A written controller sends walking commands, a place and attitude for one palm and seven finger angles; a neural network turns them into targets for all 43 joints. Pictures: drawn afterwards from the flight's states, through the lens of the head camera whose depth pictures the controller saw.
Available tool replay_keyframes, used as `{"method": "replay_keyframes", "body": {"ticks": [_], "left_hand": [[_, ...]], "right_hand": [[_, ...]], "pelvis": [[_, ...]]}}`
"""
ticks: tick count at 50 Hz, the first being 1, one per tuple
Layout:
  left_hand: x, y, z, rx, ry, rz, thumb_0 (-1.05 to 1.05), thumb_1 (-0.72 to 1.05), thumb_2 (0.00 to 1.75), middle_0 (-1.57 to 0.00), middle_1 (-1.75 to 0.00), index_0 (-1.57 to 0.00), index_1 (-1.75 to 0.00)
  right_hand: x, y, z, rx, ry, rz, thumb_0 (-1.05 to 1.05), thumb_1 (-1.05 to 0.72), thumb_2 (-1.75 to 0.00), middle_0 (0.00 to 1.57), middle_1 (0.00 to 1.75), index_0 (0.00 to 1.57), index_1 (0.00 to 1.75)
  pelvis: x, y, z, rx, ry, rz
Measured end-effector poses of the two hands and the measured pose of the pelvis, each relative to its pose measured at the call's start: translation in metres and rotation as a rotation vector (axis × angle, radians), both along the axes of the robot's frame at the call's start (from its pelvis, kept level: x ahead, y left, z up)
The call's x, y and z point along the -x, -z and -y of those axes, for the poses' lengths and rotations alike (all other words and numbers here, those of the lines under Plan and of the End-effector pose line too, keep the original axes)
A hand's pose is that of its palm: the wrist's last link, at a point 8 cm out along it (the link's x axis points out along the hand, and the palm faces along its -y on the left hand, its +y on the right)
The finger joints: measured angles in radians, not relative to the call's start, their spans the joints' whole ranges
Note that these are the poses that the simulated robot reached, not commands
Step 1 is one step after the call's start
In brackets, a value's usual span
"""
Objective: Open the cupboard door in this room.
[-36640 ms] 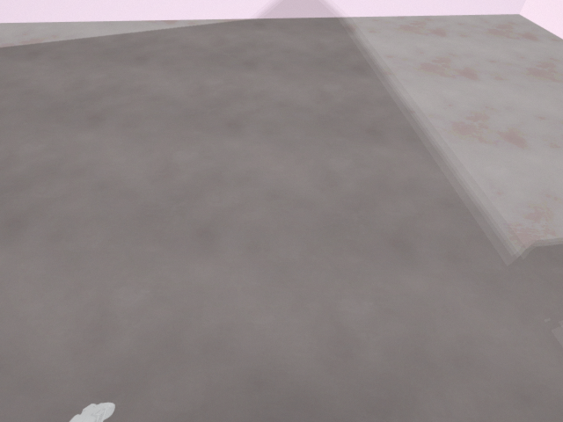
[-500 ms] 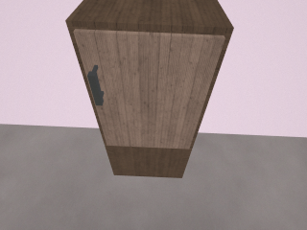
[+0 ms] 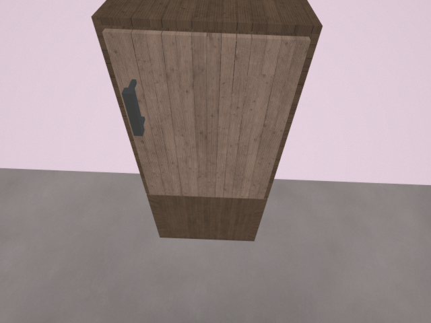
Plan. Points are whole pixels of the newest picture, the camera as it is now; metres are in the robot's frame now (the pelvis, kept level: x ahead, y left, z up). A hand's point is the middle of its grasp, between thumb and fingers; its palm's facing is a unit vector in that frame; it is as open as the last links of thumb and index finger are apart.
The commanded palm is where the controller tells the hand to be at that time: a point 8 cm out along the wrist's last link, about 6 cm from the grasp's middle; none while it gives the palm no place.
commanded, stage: raise the hand with hooked fingers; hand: left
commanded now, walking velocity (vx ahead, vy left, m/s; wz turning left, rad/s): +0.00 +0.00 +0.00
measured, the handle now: (136, 108) +0.57 +0.23 +0.08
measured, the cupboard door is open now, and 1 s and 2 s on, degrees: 0 0 0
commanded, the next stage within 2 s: none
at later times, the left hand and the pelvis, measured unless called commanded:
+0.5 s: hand (120, 310) +0.16 +0.18 -0.05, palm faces +0.01 -1.00 +0.01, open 8.5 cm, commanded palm +0.13 +0.25 -0.02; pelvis -0.03 -0.02 -0.06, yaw +1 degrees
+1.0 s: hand (84, 265) +0.21 +0.24 +0.03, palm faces +0.12 -0.99 -0.07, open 11.5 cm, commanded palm +0.18 +0.28 +0.03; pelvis -0.01 -0.01 -0.05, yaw +0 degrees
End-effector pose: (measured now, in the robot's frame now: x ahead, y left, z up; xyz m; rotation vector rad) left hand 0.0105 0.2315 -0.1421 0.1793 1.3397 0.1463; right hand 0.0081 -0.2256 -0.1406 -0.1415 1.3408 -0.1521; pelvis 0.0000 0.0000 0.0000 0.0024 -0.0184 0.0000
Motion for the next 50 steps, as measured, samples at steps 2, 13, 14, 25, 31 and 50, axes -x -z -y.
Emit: {"method": "replay_keyframes", "body": {"ticks": [2,13,14,25,31,50], "left_hand": [[0.003,0.001,0.002,0.007,-0.004,-0.007,0.01,0.91,0.9,-0.19,-0.3,-0.2,-0.3],[-0.115,-0.12,-0.006,-0.052,-0.127,0.852,0.02,0.87,0.88,-0.2,-0.32,-0.2,-0.33],[-0.131,-0.137,-0.006,-0.051,-0.103,0.967,0.02,0.85,0.87,-0.2,-0.33,-0.2,-0.33],[-0.124,-0.098,-0.001,0.186,0.12,1.195,0.01,0.63,0.78,-0.21,-0.47,-0.22,-0.47],[-0.091,-0.11,-0.026,0.031,0.005,1.274,0.02,0.49,0.73,-0.23,-0.56,-0.23,-0.56],[-0.168,-0.172,-0.056,0.041,0.081,1.307,0.01,0.05,0.54,-0.26,-0.84,-0.26,-0.85]], "right_hand": [[0.0,-0.001,0.001,0.003,-0.002,0.0,0.01,-0.92,-0.9,0.2,0.3,0.2,0.3],[-0.073,-0.027,0.016,0.082,-0.031,0.45,0.01,-0.91,-0.9,0.2,0.3,0.2,0.3],[-0.087,-0.03,0.017,0.084,-0.036,0.512,0.01,-0.91,-0.9,0.2,0.3,0.2,0.3],[-0.181,-0.054,0.039,0.12,-0.184,0.852,0.01,-0.91,-0.9,0.2,0.3,0.2,0.3],[-0.19,-0.038,0.036,0.147,-0.235,0.825,0.01,-0.91,-0.9,0.2,0.3,0.2,0.3],[-0.107,-0.011,0.029,0.098,-0.067,0.594,0.01,-0.9,-0.9,0.2,0.3,0.2,0.3]], "pelvis": [[0.0,0.0,0.001,0.0,0.0,-0.002],[0.007,0.006,0.001,0.001,-0.036,-0.022],[0.01,0.008,0.002,0.003,-0.039,-0.032],[0.027,0.058,0.024,0.011,-0.023,-0.179],[0.021,0.072,0.029,0.047,-0.044,-0.192],[0.014,0.049,0.015,0.03,-0.011,-0.192]]}}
